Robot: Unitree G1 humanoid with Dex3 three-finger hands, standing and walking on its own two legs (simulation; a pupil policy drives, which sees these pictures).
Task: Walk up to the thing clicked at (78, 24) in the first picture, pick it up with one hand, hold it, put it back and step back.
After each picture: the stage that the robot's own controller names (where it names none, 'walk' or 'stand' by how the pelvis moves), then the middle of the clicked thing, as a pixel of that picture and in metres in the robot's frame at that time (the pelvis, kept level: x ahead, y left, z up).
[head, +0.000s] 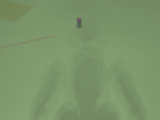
stand; (79, 22) +1.82 +0.09 -0.72
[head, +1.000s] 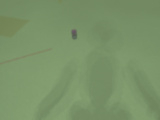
walk; (74, 34) +1.68 +0.29 -0.71
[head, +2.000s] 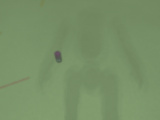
walk; (58, 56) +1.11 +0.35 -0.72
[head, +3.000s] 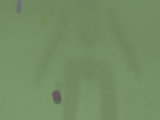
walk; (56, 97) +0.68 +0.26 -0.70
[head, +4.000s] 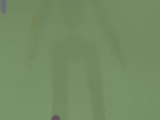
walk; out of the picture +0.42 +0.18 -0.71
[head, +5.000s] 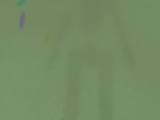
stand; out of the picture +0.35 +0.19 -0.72
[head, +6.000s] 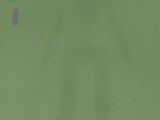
stand; out of the picture +0.34 +0.20 -0.72
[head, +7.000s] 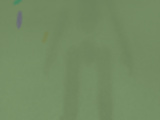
stand; out of the picture +0.36 +0.20 -0.73
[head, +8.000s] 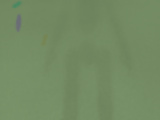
stand; out of the picture +0.35 +0.20 -0.73
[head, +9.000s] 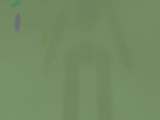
go down; out of the picture +0.34 +0.20 -0.73
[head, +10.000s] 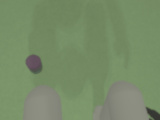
go down; (34, 64) +0.44 +0.19 -0.35
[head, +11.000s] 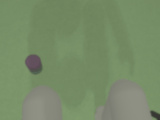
approach; (34, 65) +0.45 +0.19 -0.32
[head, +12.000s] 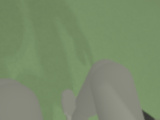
close in; out of the picture +0.44 +0.24 -0.23
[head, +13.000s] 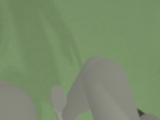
close; out of the picture +0.44 +0.25 -0.23
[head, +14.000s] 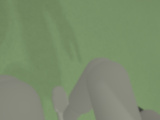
lift; out of the picture +0.39 +0.22 -0.24
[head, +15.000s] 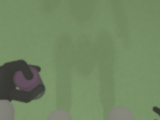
lift; (31, 84) +0.33 +0.18 -0.01
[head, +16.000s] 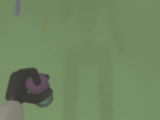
hold; (40, 91) +0.32 +0.17 +0.02
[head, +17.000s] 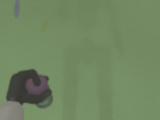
hold; (40, 92) +0.33 +0.17 +0.00
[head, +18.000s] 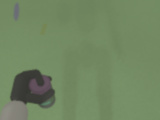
crouch; (43, 92) +0.33 +0.16 +0.00
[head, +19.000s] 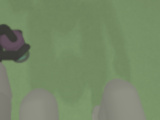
crouch; (16, 47) +0.46 +0.19 -0.10
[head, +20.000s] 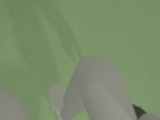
lower; out of the picture +0.45 +0.27 -0.24
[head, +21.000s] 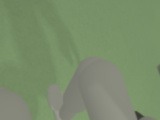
lower; out of the picture +0.45 +0.26 -0.24
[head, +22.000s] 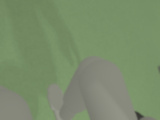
lower; out of the picture +0.45 +0.26 -0.24
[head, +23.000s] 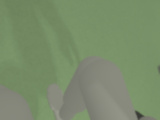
lower; out of the picture +0.45 +0.26 -0.24
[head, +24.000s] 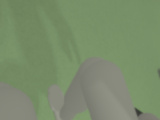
draw back; out of the picture +0.44 +0.25 -0.25
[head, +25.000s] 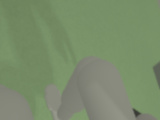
withdraw; out of the picture +0.44 +0.25 -0.25
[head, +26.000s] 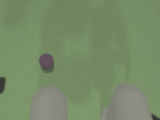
walk; (47, 63) +0.46 +0.17 -0.34
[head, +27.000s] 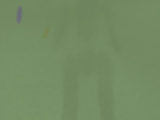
stand; out of the picture +0.37 +0.15 -0.66
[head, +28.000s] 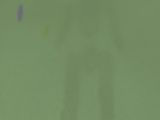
stand; out of the picture +0.38 +0.17 -0.67
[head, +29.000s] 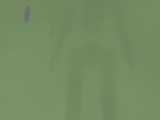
stand; out of the picture +0.38 +0.15 -0.70
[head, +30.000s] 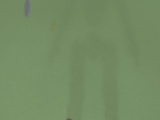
walk; out of the picture +0.40 +0.15 -0.72
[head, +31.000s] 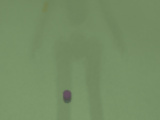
walk; (67, 96) +0.57 +0.12 -0.71
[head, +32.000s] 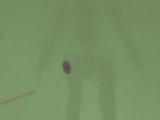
walk; (66, 67) +0.88 +0.24 -0.69
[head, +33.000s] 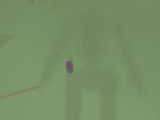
stand; (69, 67) +1.01 +0.17 -0.71
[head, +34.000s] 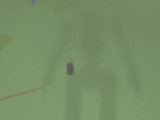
stand; (70, 69) +1.01 +0.17 -0.73
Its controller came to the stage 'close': yes
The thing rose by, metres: 0.71
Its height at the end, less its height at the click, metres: +0.00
